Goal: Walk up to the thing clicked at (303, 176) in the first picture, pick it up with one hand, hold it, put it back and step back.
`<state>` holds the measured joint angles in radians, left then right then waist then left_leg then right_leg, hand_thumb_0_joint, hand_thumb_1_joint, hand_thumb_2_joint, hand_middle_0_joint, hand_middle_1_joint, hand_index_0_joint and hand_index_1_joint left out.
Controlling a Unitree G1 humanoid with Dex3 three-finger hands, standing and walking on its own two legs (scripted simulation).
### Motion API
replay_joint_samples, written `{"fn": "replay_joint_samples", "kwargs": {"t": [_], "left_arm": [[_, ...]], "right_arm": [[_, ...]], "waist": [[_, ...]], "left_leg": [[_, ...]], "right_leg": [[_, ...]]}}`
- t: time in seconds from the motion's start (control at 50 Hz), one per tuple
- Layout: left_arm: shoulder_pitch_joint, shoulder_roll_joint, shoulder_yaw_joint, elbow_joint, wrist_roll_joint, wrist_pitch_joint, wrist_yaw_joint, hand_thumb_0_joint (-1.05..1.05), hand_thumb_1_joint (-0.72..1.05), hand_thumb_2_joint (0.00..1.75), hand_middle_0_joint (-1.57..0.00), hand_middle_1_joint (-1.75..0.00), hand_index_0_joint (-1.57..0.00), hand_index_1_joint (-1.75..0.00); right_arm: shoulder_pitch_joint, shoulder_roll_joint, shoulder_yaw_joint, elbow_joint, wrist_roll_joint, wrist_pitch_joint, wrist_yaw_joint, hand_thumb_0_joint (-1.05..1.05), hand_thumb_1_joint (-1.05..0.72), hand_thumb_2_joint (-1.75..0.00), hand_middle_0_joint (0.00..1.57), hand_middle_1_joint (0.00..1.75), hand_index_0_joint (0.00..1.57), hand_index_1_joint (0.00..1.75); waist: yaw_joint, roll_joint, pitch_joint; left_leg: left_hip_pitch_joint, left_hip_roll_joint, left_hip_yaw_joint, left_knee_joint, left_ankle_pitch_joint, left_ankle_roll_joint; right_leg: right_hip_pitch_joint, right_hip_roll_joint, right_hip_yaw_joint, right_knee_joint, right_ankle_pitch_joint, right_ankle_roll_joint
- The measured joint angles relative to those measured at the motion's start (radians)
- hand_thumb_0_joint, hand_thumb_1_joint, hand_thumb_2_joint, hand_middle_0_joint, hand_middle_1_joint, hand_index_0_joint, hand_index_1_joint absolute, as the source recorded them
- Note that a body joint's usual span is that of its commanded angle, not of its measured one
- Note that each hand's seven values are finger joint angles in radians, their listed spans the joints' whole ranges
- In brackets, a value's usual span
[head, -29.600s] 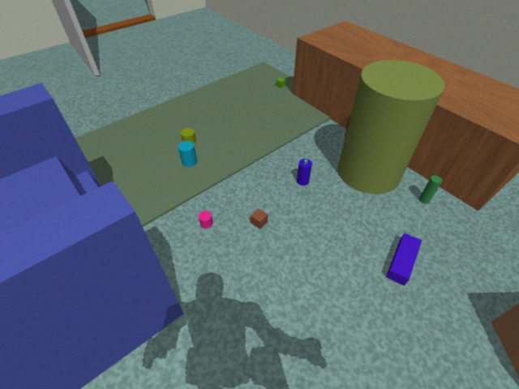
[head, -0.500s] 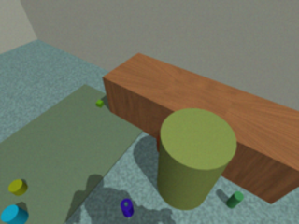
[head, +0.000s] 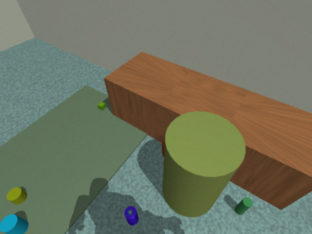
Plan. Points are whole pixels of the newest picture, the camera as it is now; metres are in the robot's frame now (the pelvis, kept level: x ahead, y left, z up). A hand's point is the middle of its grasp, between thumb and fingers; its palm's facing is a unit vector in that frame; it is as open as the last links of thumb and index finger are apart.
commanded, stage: stand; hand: left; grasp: from the side
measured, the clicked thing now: (131, 215) +0.36 +0.16 -0.70
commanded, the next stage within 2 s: step back in 0.90 s
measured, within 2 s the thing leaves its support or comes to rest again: neither
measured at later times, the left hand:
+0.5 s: hand out of the picture +0.09 +0.25 -0.16, palm faces -0.02 -0.94 -0.34, open 7.4 cm
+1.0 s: hand out of the picture +0.09 +0.26 -0.16, palm faces +0.00 -0.93 -0.35, open 7.4 cm
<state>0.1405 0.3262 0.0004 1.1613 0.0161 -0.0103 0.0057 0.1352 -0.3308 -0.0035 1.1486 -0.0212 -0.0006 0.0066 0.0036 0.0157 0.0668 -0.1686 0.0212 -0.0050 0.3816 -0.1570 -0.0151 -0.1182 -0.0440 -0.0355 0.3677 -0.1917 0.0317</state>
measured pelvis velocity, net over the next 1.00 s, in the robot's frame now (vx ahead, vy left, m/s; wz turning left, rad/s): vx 0.01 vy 0.00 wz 0.00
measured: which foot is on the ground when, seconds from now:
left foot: down 0.00-1.00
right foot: down 0.00-1.00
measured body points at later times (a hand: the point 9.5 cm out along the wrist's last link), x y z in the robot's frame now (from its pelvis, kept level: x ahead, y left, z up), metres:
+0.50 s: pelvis +0.02 +0.00 +0.00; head +0.03 +0.00 +0.45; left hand +0.09 +0.29 -0.13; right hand +0.09 -0.30 -0.14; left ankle +0.04 +0.13 -0.74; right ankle +0.01 -0.14 -0.74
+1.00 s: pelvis +0.01 +0.00 +0.00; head +0.05 -0.01 +0.44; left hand +0.09 +0.30 -0.13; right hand +0.09 -0.31 -0.14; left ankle +0.04 +0.13 -0.74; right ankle +0.01 -0.14 -0.74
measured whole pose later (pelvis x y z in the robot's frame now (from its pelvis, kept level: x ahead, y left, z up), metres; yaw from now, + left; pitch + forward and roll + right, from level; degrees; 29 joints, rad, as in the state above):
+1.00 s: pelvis +0.01 +0.00 +0.00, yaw +0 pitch -1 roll +0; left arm 0.10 0.35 0.04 1.09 -0.01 0.00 0.00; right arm 0.08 -0.36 -0.02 1.10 0.00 0.01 0.02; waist -0.01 0.02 0.12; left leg -0.22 0.03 -0.01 0.44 -0.20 -0.01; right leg -0.16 -0.04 -0.04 0.41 -0.23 0.02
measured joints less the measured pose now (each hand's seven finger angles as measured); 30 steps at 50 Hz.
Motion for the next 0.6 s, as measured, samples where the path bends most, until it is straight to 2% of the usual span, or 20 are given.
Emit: {"fn": "replay_joint_samples", "kwargs": {"t": [0.6], "left_arm": [[-0.040, 0.003, 0.007, -0.010, -0.004, 0.001, -0.002, 0.01, 0.90, 0.90, -0.21, -0.30, -0.20, -0.30]], "right_arm": [[-0.038, -0.012, 0.003, 0.004, 0.003, -0.010, -0.005, 0.00, -0.90, -0.89, 0.20, 0.30, 0.20, 0.30]], "waist": [[-0.003, -0.005, -0.013]], "left_leg": [[0.039, 0.001, 0.005, -0.039, -0.013, -0.003]], "right_leg": [[0.040, 0.001, 0.003, -0.046, -0.008, 0.001]]}}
